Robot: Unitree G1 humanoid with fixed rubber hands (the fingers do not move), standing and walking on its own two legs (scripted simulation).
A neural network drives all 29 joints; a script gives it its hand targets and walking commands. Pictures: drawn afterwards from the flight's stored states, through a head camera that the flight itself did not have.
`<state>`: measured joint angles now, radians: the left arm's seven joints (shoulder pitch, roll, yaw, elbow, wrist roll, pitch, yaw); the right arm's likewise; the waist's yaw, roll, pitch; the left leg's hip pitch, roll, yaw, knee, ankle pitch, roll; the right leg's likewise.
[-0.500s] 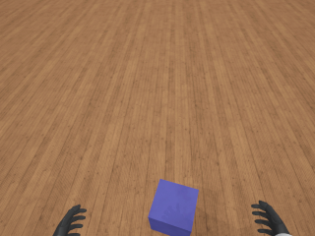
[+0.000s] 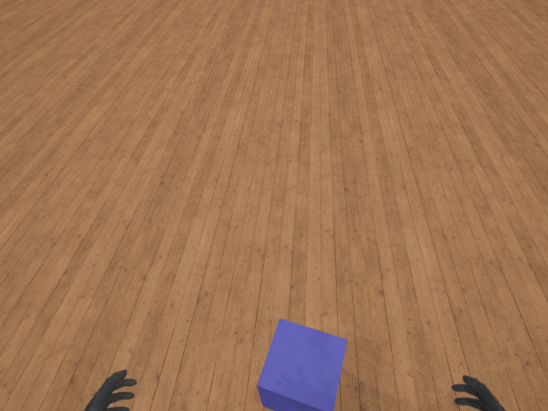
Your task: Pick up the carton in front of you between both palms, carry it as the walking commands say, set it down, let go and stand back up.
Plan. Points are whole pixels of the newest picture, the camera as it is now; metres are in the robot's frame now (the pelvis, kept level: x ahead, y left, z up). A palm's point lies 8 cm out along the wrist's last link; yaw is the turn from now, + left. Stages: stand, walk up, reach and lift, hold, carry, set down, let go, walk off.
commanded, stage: stand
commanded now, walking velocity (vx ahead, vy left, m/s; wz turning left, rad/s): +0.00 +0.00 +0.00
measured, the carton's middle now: (302, 374) +0.35 -0.03 -0.65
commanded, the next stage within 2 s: none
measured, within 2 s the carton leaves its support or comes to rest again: neither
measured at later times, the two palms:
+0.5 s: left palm out of the picture +0.08 +0.31 -0.09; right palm out of the picture +0.09 -0.30 -0.10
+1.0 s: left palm out of the picture +0.07 +0.31 -0.09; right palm out of the picture +0.07 -0.30 -0.10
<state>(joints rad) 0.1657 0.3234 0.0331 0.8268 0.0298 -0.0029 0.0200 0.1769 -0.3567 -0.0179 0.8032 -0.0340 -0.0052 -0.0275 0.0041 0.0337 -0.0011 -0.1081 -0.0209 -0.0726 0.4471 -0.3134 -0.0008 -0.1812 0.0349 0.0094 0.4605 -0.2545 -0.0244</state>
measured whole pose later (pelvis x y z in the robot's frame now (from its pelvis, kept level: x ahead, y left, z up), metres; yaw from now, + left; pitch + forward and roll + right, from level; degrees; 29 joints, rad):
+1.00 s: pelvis -0.02 +0.00 +0.01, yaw +0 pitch -3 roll +0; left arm 0.13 0.37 0.02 1.01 0.02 -0.01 0.01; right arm 0.14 -0.39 0.00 1.01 -0.02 -0.02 -0.02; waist 0.01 0.02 0.02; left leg -0.06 -0.02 -0.06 0.34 -0.23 0.00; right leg -0.14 0.03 0.02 0.36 -0.17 -0.02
